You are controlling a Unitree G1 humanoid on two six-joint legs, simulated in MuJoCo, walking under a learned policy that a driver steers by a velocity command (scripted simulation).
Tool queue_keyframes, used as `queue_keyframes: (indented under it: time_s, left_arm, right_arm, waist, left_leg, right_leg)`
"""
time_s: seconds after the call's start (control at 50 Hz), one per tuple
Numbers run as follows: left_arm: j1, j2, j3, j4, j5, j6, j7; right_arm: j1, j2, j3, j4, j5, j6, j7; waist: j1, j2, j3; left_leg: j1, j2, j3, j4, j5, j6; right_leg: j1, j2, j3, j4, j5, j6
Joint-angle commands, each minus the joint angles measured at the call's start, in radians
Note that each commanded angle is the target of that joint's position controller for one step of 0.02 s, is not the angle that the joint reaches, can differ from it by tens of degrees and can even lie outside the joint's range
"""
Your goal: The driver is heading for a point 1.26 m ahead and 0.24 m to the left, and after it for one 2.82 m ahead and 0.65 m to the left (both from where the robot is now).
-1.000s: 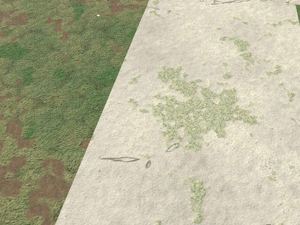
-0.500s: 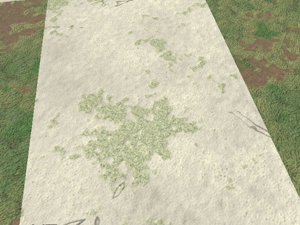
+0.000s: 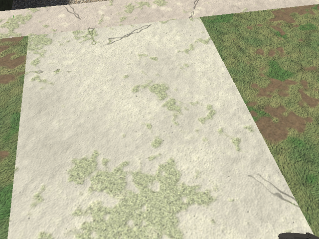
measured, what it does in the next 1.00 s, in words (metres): walks ahead: right foot, then left foot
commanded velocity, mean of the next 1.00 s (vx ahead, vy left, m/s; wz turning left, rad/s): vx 0.33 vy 0.00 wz -0.02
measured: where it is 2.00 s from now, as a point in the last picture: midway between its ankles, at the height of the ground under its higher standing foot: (179, 183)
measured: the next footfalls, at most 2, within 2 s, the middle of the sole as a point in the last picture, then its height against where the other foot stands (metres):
right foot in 0.48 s outside the picture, level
left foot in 0.88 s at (146, 231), level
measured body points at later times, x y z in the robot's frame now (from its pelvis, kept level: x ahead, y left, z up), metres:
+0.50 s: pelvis +0.27 -0.03 +0.00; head +0.30 -0.04 +0.45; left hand +0.51 +0.20 -0.07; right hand +0.25 -0.32 -0.13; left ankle +0.10 +0.10 -0.72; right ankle +0.39 -0.14 -0.73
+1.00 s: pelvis +0.40 -0.04 +0.02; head +0.41 -0.02 +0.46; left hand +0.51 +0.21 -0.12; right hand +0.52 -0.30 -0.10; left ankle +0.43 +0.10 -0.72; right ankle +0.39 -0.14 -0.72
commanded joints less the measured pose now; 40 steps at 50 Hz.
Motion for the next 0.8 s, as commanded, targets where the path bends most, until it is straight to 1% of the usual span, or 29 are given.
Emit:
queue_keyframes:
  time_s: [0.02,0.04,0.06,0.08,0.1,0.14,0.18,0.2,0.26,0.3,0.36,0.4,0.42,0.44,0.46,0.48,0.5,0.52,0.54,0.56,0.58,0.6,0.62,0.64,0.66,0.68,0.7,0.74,0.8]
  left_arm:
    - [-0.023,0.130,0.015,-0.104,-0.024,-0.041,-0.006]
    - [-0.088,0.124,0.011,-0.121,-0.017,-0.045,-0.004]
    - [-0.119,0.115,0.014,-0.129,-0.001,-0.046,-0.004]
    - [-0.104,0.106,0.018,-0.126,0.004,-0.041,-0.005]
    - [-0.081,0.090,0.016,-0.118,0.002,-0.035,-0.006]
    - [-0.072,0.062,0.010,-0.115,0.004,-0.025,-0.004]
    - [-0.132,0.050,0.005,-0.135,0.010,-0.022,-0.001]
    - [-0.162,0.044,0.002,-0.141,0.011,-0.024,-0.002]
    - [-0.252,0.024,-0.006,-0.157,0.008,-0.032,-0.010]
    - [-0.316,0.017,-0.010,-0.172,0.003,-0.038,-0.019]
    - [-0.394,0.021,-0.011,-0.199,-0.005,-0.045,-0.035]
    - [-0.415,0.033,-0.009,-0.214,-0.006,-0.051,-0.046]
    - [-0.405,0.043,-0.006,-0.214,-0.005,-0.054,-0.050]
    - [-0.369,0.058,0.001,-0.207,-0.003,-0.055,-0.051]
    - [-0.281,0.081,0.015,-0.181,0.007,-0.057,-0.048]
    - [-0.141,0.129,0.036,-0.140,0.020,-0.059,-0.040]
    - [0.023,0.205,0.051,-0.114,0.042,-0.058,-0.030]
    - [0.020,0.247,0.054,-0.104,0.041,-0.050,-0.035]
    - [0.031,0.156,0.036,-0.110,0.023,-0.042,-0.037]
    - [-0.047,0.123,0.021,-0.114,0.018,-0.040,-0.034]
    - [-0.116,0.101,0.012,-0.115,0.017,-0.039,-0.034]
    - [-0.167,0.075,0.005,-0.115,0.016,-0.039,-0.036]
    - [-0.194,0.063,0.000,-0.108,0.026,-0.042,-0.037]
    - [-0.216,0.051,-0.003,-0.099,0.034,-0.046,-0.038]
    - [-0.234,0.052,-0.004,-0.090,0.038,-0.050,-0.038]
    - [-0.249,0.062,-0.002,-0.080,0.040,-0.052,-0.035]
    - [-0.262,0.073,0.000,-0.071,0.040,-0.049,-0.030]
    - [-0.254,0.090,0.003,-0.047,0.036,-0.039,-0.021]
    - [-0.230,0.094,-0.001,-0.008,0.035,-0.021,-0.016]
  right_arm:
    - [0.291,-0.151,-0.048,0.022,0.017,0.005,-0.006]
    - [0.221,-0.137,-0.040,0.006,0.005,0.013,-0.009]
    - [0.182,-0.118,-0.033,0.003,-0.003,0.015,-0.009]
    - [0.163,-0.102,-0.025,0.002,-0.012,0.012,-0.010]
    - [0.157,-0.097,-0.023,0.004,-0.011,0.010,-0.009]
    - [0.169,-0.114,-0.027,0.019,-0.001,0.004,-0.012]
    - [0.186,-0.142,-0.035,0.033,0.002,0.005,-0.021]
    - [0.196,-0.149,-0.036,0.039,0.003,0.009,-0.025]
    - [0.230,-0.157,-0.036,0.058,0.011,0.019,-0.031]
    - [0.267,-0.166,-0.037,0.076,0.016,0.025,-0.033]
    - [0.315,-0.173,-0.038,0.103,0.020,0.039,-0.034]
    - [0.323,-0.183,-0.042,0.116,0.023,0.051,-0.038]
    - [0.318,-0.190,-0.045,0.119,0.024,0.056,-0.041]
    - [0.306,-0.199,-0.048,0.120,0.024,0.061,-0.044]
    - [0.278,-0.203,-0.048,0.117,0.024,0.067,-0.047]
    - [0.276,-0.180,-0.039,0.110,0.018,0.070,-0.051]
    - [0.273,-0.123,-0.015,0.074,-0.013,0.065,-0.055]
    - [0.446,-0.023,0.016,0.093,-0.010,0.048,-0.044]
    - [0.403,-0.141,-0.012,0.120,0.009,0.040,-0.040]
    - [0.305,-0.167,-0.021,0.090,0.029,0.039,-0.039]
    - [0.251,-0.150,-0.018,0.081,0.021,0.044,-0.044]
    - [0.225,-0.145,-0.022,0.077,0.007,0.055,-0.050]
    - [0.244,-0.126,-0.022,0.081,0.006,0.071,-0.053]
    - [0.270,-0.100,-0.018,0.091,0.005,0.086,-0.056]
    - [0.286,-0.079,-0.014,0.097,0.004,0.096,-0.060]
    - [0.281,-0.071,-0.012,0.095,0.001,0.101,-0.065]
    - [0.264,-0.065,-0.009,0.092,-0.004,0.105,-0.068]
    - [0.219,-0.064,-0.006,0.088,-0.008,0.111,-0.070]
    - [0.155,-0.086,-0.014,0.081,-0.004,0.124,-0.070]
  waist:
    - [-0.150,0.164,-0.189]
    - [-0.126,0.081,-0.112]
    - [-0.102,0.065,-0.051]
    - [-0.072,0.088,-0.044]
    - [-0.057,0.106,-0.044]
    - [-0.045,0.107,-0.037]
    - [-0.054,0.087,-0.014]
    - [-0.063,0.079,-0.009]
    - [-0.096,0.080,0.008]
    - [-0.122,0.078,0.022]
    - [-0.146,0.081,0.046]
    - [-0.137,0.091,0.054]
    - [-0.123,0.097,0.047]
    - [-0.098,0.106,0.026]
    - [-0.040,0.107,-0.023]
    - [0.022,0.087,-0.128]
    - [0.069,-0.045,-0.294]
    - [-0.013,-0.301,-0.423]
    - [0.040,-0.156,-0.424]
    - [0.026,-0.115,-0.273]
    - [-0.006,-0.037,-0.196]
    - [-0.033,-0.017,-0.139]
    - [-0.069,-0.043,-0.128]
    - [-0.091,-0.059,-0.131]
    - [-0.107,-0.072,-0.129]
    - [-0.115,-0.081,-0.127]
    - [-0.116,-0.086,-0.129]
    - [-0.097,-0.091,-0.142]
    - [-0.071,-0.078,-0.122]
  left_leg:
    - [0.714,0.367,-0.638,-0.263,-0.315,0.215]
    - [0.578,0.327,-0.525,-0.278,-0.227,0.188]
    - [0.467,0.295,-0.454,-0.306,-0.127,0.189]
    - [0.402,0.266,-0.402,-0.327,-0.049,0.181]
    - [0.368,0.246,-0.362,-0.348,-0.001,0.183]
    - [0.331,0.239,-0.298,-0.379,0.085,0.199]
    - [0.328,0.240,-0.251,-0.407,0.148,0.207]
    - [0.335,0.232,-0.226,-0.414,0.165,0.200]
    - [0.345,0.197,-0.147,-0.418,0.189,0.167]
    - [0.360,0.195,-0.124,-0.411,0.177,0.157]
    - [0.432,0.232,-0.138,-0.381,0.170,0.154]
    - [0.494,0.264,-0.151,-0.344,0.211,0.143]
    - [0.518,0.275,-0.154,-0.319,0.252,0.134]
    - [0.531,0.275,-0.149,-0.276,0.346,0.123]
    - [0.525,0.242,-0.118,-0.163,0.537,0.099]
    - [0.468,0.182,-0.078,0.020,0.605,0.061]
    - [0.257,0.108,-0.037,0.334,0.291,0.010]
    - [-0.096,-0.061,-0.069,0.656,-0.495,-0.054]
    - [-0.143,-0.022,-0.189,0.745,-0.517,-0.054]
    - [-0.194,0.022,-0.159,0.745,-0.460,-0.054]
    - [-0.176,0.070,-0.121,0.689,-0.392,-0.063]
    - [-0.142,0.095,-0.108,0.628,-0.346,-0.072]
    - [-0.054,0.117,-0.112,0.579,-0.304,-0.077]
    - [0.017,0.116,-0.105,0.532,-0.271,-0.087]
    - [0.061,0.113,-0.096,0.470,-0.249,-0.096]
    - [0.085,0.109,-0.089,0.403,-0.223,-0.103]
    - [0.112,0.108,-0.084,0.332,-0.189,-0.105]
    - [0.156,0.103,-0.075,0.226,-0.093,-0.103]
    - [0.186,0.100,-0.079,0.133,-0.047,-0.093]
  right_leg:
    - [-0.643,-0.044,0.043,0.496,0.000,-0.002]
    - [-0.617,-0.095,-0.001,0.456,0.084,-0.004]
    - [-0.594,-0.124,-0.015,0.393,0.138,0.001]
    - [-0.536,-0.152,-0.014,0.349,0.176,0.003]
    - [-0.500,-0.159,-0.022,0.319,0.191,0.010]
    - [-0.494,-0.169,-0.042,0.257,0.210,0.027]
    - [-0.536,-0.179,-0.053,0.162,0.286,0.047]
    - [-0.545,-0.181,-0.057,0.104,0.342,0.052]
    - [-0.516,-0.163,-0.080,-0.079,0.502,0.055]
    - [-0.486,-0.143,-0.098,-0.173,0.563,0.054]
    - [-0.493,-0.124,-0.104,-0.248,0.552,0.041]
    - [-0.497,-0.115,-0.101,-0.286,0.488,0.017]
    - [-0.474,-0.109,-0.104,-0.302,0.451,0.003]
    - [-0.415,-0.093,-0.116,-0.317,0.419,-0.013]
    - [-0.282,-0.059,-0.143,-0.357,0.435,-0.035]
    - [-0.061,-0.065,-0.143,-0.366,0.538,-0.067]
    - [0.254,-0.268,0.065,-0.298,0.843,-0.134]
    - [0.545,-0.491,0.451,-0.338,0.951,-0.319]
    - [0.489,-0.452,0.449,-0.377,0.904,-0.292]
    - [0.365,-0.414,0.284,-0.387,0.967,-0.256]
    - [0.235,-0.363,0.193,-0.412,1.012,-0.229]
    - [0.123,-0.331,0.138,-0.447,1.013,-0.216]
    - [0.028,-0.306,0.093,-0.482,1.014,-0.203]
    - [-0.038,-0.288,0.055,-0.504,1.033,-0.204]
    - [-0.082,-0.275,0.015,-0.518,1.058,-0.209]
    - [-0.108,-0.267,-0.013,-0.526,1.070,-0.211]
    - [-0.124,-0.258,-0.037,-0.529,1.063,-0.207]
    - [-0.126,-0.249,-0.059,-0.538,0.990,-0.196]
    - [-0.124,-0.257,-0.036,-0.555,0.751,-0.186]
